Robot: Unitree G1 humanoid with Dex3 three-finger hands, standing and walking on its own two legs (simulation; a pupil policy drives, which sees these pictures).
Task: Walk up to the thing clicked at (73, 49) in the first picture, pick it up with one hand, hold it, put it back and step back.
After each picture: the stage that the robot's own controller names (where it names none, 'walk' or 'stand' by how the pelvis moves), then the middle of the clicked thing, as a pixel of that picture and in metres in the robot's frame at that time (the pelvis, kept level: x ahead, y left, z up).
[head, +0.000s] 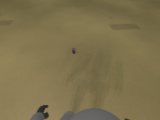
stand; (73, 51) +1.29 +0.31 -0.72
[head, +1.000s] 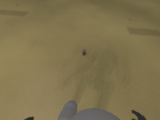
walk; (84, 52) +1.18 +0.13 -0.69
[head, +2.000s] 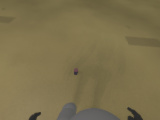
walk; (75, 71) +0.73 +0.16 -0.69
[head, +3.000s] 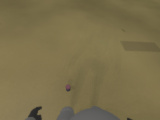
walk; (68, 87) +0.45 +0.20 -0.71
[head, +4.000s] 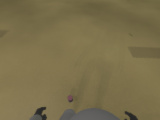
stand; (70, 98) +0.33 +0.20 -0.72
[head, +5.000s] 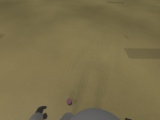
stand; (69, 102) +0.32 +0.19 -0.72
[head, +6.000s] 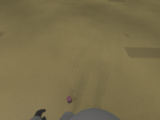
stand; (69, 99) +0.33 +0.19 -0.73
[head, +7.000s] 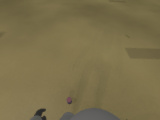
stand; (69, 100) +0.32 +0.19 -0.73
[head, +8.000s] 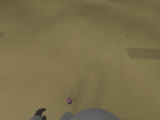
go down; (69, 100) +0.32 +0.19 -0.73
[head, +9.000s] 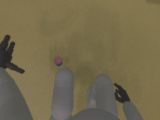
go down; (58, 61) +0.39 +0.24 -0.34
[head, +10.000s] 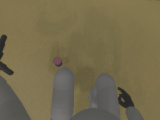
approach; (58, 62) +0.38 +0.26 -0.30
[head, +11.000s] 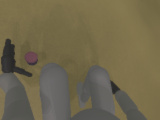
close in; (31, 59) +0.36 +0.29 -0.22
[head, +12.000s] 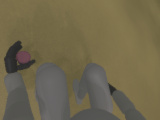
close; (23, 59) +0.36 +0.29 -0.21
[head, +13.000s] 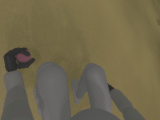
lift; (23, 58) +0.36 +0.29 -0.22
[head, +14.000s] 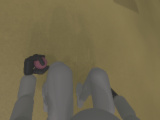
lift; (40, 64) +0.31 +0.26 -0.19
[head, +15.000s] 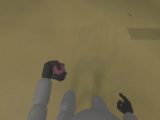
lift; (59, 72) +0.32 +0.19 +0.00
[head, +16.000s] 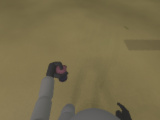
hold; (62, 73) +0.33 +0.18 -0.01
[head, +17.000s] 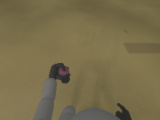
hold; (64, 75) +0.32 +0.17 -0.01
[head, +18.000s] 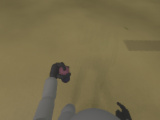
hold; (64, 74) +0.33 +0.16 -0.02
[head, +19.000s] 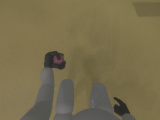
crouch; (59, 62) +0.39 +0.20 -0.09
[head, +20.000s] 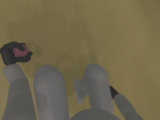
lower; (23, 54) +0.38 +0.30 -0.22
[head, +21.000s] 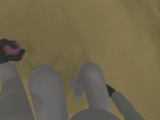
lower; (14, 52) +0.40 +0.31 -0.22
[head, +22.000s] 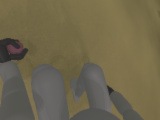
lower; (16, 51) +0.40 +0.31 -0.23
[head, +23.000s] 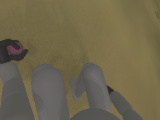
lower; (16, 52) +0.39 +0.31 -0.22
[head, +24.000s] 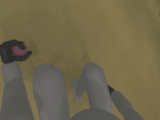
loosen; (20, 53) +0.39 +0.30 -0.22
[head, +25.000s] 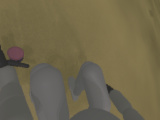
withdraw; (16, 55) +0.38 +0.29 -0.23
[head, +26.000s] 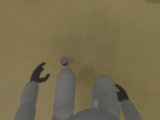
walk; (64, 61) +0.42 +0.23 -0.35
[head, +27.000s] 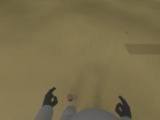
stand; (70, 97) +0.35 +0.17 -0.66
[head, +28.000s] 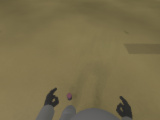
stand; (69, 96) +0.36 +0.19 -0.67
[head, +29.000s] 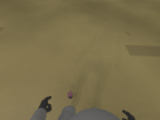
stand; (70, 95) +0.37 +0.18 -0.69
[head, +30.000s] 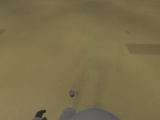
walk; (71, 93) +0.39 +0.18 -0.72
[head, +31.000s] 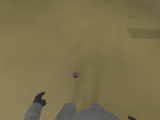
walk; (75, 74) +0.55 +0.15 -0.70
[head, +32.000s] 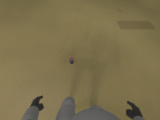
walk; (71, 60) +0.79 +0.24 -0.70
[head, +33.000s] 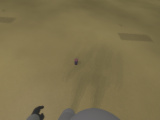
stand; (76, 61) +0.99 +0.19 -0.71
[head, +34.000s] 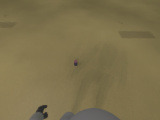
stand; (75, 62) +0.97 +0.21 -0.73
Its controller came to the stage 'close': yes
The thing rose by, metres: 0.69
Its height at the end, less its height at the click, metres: +0.00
